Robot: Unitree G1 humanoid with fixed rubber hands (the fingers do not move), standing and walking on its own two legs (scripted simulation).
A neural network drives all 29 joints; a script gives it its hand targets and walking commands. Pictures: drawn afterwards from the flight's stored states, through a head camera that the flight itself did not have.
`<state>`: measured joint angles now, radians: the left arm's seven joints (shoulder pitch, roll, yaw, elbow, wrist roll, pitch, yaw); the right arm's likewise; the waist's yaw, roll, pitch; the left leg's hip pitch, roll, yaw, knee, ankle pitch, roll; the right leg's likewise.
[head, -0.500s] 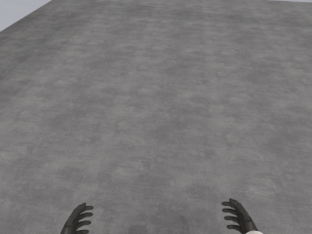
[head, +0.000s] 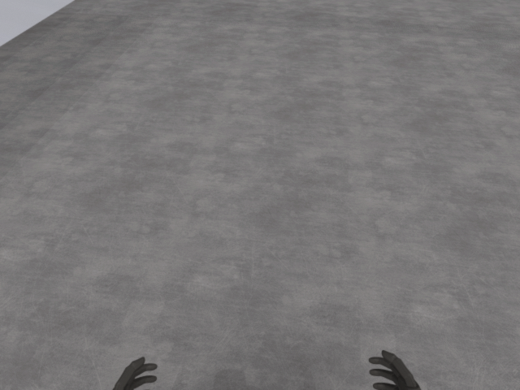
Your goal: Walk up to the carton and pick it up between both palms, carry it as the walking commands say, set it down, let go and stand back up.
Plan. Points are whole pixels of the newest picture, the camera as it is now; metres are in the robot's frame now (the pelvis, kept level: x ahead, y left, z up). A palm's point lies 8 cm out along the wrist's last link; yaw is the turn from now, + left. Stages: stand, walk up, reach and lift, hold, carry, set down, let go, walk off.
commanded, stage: stand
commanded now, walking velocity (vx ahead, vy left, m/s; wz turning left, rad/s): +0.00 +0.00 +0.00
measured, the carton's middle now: out of the picture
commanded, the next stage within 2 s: walk up in 1.18 s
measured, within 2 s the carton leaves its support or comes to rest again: neither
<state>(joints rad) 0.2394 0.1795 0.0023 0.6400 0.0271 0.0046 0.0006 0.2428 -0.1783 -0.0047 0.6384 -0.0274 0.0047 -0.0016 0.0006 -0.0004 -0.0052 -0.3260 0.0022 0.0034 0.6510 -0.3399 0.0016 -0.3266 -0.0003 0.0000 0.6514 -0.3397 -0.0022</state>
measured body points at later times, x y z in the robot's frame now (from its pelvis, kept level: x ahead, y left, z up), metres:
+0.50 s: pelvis +0.00 +0.00 +0.00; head +0.01 +0.00 +0.45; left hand +0.13 +0.23 -0.11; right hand +0.13 -0.23 -0.11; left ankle +0.00 +0.12 -0.72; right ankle +0.00 -0.12 -0.72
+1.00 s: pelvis +0.00 +0.00 +0.01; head +0.01 +0.00 +0.46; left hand +0.11 +0.23 -0.11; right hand +0.11 -0.23 -0.11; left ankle +0.00 +0.12 -0.72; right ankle +0.00 -0.12 -0.72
